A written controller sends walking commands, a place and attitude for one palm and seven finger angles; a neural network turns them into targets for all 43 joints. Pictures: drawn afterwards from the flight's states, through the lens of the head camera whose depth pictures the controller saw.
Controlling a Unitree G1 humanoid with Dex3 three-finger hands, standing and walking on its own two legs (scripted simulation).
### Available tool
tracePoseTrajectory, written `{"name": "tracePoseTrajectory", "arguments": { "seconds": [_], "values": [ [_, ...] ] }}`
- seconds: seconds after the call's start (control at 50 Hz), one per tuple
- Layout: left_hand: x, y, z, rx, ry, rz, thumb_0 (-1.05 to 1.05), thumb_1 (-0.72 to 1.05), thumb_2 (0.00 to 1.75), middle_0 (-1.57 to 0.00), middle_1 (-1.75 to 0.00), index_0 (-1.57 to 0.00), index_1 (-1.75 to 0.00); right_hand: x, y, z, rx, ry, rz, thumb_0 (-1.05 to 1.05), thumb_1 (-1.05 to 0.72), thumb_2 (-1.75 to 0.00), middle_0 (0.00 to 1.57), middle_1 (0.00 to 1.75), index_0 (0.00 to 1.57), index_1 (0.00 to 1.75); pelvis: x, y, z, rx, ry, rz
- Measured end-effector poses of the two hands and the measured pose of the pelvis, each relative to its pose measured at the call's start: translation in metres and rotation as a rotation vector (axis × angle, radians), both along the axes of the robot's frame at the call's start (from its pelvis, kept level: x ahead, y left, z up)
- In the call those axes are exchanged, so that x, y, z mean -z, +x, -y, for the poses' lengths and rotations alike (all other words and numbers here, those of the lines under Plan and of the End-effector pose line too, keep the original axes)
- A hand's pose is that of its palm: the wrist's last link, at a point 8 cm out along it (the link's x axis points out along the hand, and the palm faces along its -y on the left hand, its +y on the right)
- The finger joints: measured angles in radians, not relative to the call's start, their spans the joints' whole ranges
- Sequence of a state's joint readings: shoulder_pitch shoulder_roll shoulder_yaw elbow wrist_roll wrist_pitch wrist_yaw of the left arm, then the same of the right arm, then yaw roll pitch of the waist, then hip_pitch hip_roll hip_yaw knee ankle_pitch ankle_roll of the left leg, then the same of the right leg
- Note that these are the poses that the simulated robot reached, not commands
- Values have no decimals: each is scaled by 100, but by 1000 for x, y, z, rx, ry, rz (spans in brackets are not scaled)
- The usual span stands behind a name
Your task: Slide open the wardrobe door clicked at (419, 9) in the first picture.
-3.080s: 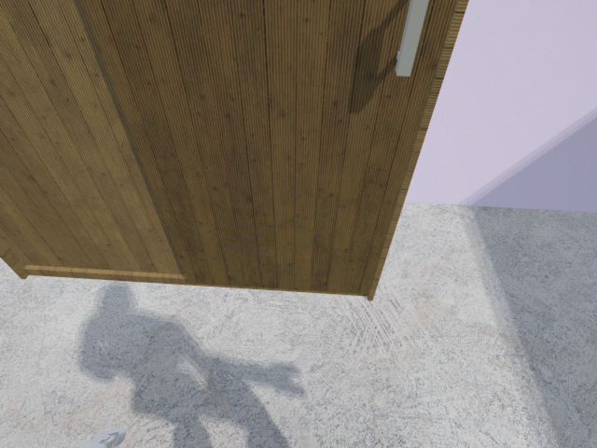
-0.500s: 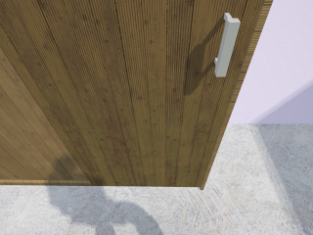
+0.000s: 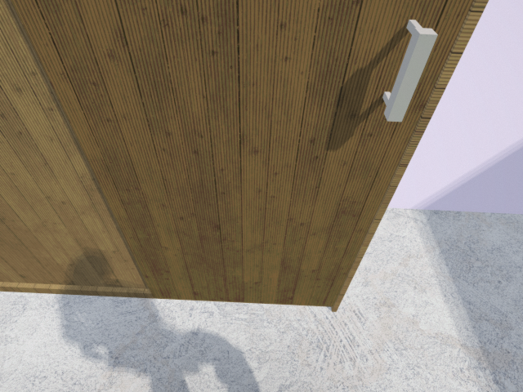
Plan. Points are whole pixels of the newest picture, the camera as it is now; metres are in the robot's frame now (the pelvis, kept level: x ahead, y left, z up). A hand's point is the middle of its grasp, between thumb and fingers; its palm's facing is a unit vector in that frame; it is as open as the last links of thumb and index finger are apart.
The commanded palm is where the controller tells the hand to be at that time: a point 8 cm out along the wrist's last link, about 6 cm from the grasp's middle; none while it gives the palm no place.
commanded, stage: come to a stop and stand still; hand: right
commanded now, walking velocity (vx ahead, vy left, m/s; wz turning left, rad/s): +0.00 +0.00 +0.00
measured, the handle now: (403, 71) +0.55 -0.19 +0.25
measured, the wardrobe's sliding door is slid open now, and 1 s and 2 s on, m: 0.00 0.00 0.00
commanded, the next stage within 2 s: look again from close up in 1.24 s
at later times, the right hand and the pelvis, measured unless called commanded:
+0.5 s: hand out of the picture -0.04 -0.19 -0.17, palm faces +0.03 +0.98 -0.20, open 7.3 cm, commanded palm none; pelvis -0.06 -0.01 +0.01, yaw +0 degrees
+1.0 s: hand out of the picture -0.10 -0.20 -0.17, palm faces +0.05 +0.99 -0.16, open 7.3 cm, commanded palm none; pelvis -0.10 -0.04 +0.01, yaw +1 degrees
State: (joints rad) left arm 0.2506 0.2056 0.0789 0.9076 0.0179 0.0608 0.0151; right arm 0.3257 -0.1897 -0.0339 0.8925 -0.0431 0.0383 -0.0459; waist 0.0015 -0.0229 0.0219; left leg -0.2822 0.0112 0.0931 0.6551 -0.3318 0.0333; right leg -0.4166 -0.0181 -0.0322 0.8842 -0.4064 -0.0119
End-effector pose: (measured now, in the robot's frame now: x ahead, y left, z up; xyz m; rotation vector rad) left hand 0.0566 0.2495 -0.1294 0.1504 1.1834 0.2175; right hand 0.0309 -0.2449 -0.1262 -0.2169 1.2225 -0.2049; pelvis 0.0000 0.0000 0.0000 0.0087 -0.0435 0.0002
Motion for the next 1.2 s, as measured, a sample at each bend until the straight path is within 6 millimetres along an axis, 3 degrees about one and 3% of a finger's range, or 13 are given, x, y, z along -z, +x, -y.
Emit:
{"name": "tracePoseTrajectory", "arguments": {
  "seconds": [0.12,0.2,0.36,0.58,0.7,0.76,0.84,0.96,1.2],
  "values": [
    [-7,-40,0,-6,32,-20,1,91,90,-20,-30,-20,-30,7,17,-11,-26,57,97,1,-91,-89,20,30,20,30,1,-17,-2,7,14,22],
    [-9,-63,11,1,5,-43,1,91,90,-20,-30,-20,-30,0,14,-20,-49,83,119,1,-91,-89,20,30,20,30,-6,-29,-1,0,14,22],
    [-3,-100,28,-13,-54,-95,1,91,90,-20,-30,-20,-30,-2,-34,-17,-27,71,40,0,-92,-89,20,30,21,30,-10,-48,-1,0,6,7],
    [2,-171,44,-58,-53,-246,1,91,90,-20,-30,-20,-30,9,-93,-4,21,86,-76,1,-91,-89,20,30,20,30,-8,-68,13,1,23,8],
    [5,-163,44,-47,-58,-222,1,91,90,-20,-30,-20,-30,10,-142,-14,58,102,-152,0,-91,-89,20,30,20,30,-8,-80,17,-2,17,14],
    [0,-157,47,-65,-51,-169,1,91,90,-20,-30,-20,-30,14,-157,-14,63,120,-204,0,-91,-89,20,30,20,30,-10,-84,21,-2,19,7],
    [-1,-164,58,-54,-31,-149,0,91,90,-20,-30,-20,-30,22,-151,-5,57,138,-184,1,-91,-89,20,30,20,30,-6,-91,31,2,25,-2],
    [-2,-169,77,-25,-56,-178,1,91,90,-20,-30,-20,-30,13,-140,6,39,127,-111,0,-91,-89,20,30,20,30,-12,-99,40,-8,3,-9],
    [-4,-172,71,-32,-54,-163,1,92,90,-20,-30,-20,-30,5,-170,12,21,107,-181,0,-91,-89,20,30,20,30,-15,-111,44,-17,8,-10]
  ]
}}
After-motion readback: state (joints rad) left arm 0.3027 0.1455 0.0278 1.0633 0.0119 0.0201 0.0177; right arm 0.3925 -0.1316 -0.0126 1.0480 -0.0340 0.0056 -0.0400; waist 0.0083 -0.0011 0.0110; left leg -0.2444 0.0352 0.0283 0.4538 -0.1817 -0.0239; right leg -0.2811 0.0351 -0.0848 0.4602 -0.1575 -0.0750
